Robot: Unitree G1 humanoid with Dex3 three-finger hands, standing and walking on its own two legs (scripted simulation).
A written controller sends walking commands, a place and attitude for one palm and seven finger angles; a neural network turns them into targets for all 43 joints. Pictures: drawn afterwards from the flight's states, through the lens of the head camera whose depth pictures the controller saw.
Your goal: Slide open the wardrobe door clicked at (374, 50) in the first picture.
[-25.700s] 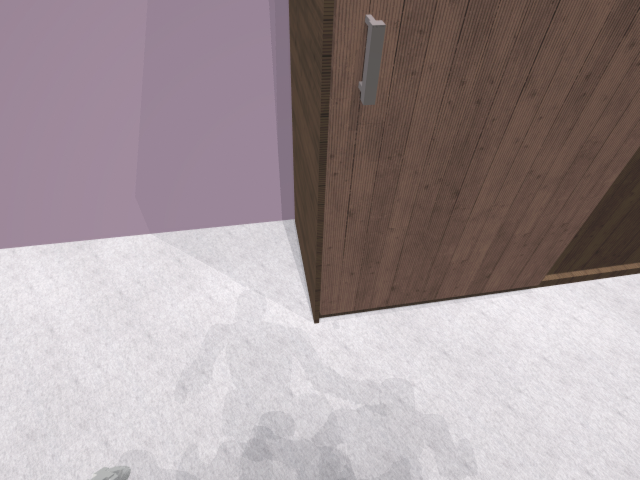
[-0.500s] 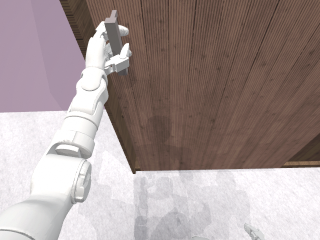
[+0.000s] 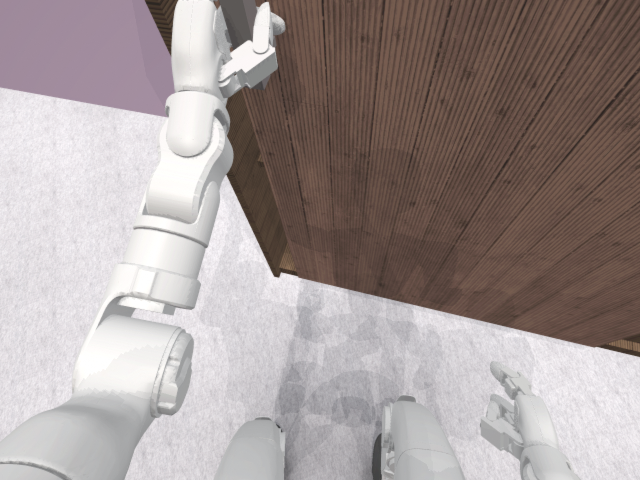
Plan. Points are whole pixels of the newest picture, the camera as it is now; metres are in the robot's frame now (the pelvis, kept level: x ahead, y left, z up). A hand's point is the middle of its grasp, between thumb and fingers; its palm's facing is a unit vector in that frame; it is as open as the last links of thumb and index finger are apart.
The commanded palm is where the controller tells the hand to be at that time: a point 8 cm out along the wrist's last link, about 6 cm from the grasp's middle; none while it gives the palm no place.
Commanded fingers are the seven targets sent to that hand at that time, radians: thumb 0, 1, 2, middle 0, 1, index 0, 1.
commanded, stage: step sideways, sliding the door along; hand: left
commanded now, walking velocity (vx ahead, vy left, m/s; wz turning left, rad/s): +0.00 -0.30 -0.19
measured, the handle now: (250, 7) +0.53 +0.15 +0.20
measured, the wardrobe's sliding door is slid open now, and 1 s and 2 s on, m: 0.07 0.52 0.57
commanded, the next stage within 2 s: stop walking and hold the door there in 1.36 s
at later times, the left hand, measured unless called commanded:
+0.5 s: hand (440, 72) +0.46 -0.04 +0.19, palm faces +0.23 -0.97 -0.08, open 6.7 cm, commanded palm +0.43 -0.05 +0.20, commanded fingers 0.00 0.90 0.90 -0.45 -1.40 -0.45 -1.40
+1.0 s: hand out of the picture +0.42 -0.32 +0.19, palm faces -0.02 -1.00 -0.04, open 7.1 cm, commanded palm +0.40 -0.32 +0.19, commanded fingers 0.00 0.90 0.90 -0.45 -1.40 -0.45 -1.40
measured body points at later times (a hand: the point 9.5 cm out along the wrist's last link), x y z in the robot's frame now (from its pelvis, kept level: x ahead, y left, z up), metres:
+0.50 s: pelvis +0.07 -0.21 +0.00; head +0.18 -0.21 +0.44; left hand +0.45 +0.01 +0.20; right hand +0.29 -0.41 -0.11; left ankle +0.03 -0.01 -0.72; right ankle +0.13 -0.32 -0.68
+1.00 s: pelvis +0.06 -0.40 +0.00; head +0.16 -0.40 +0.43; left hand +0.42 -0.27 +0.19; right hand +0.29 -0.60 -0.10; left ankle +0.02 -0.24 -0.72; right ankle +0.12 -0.44 -0.71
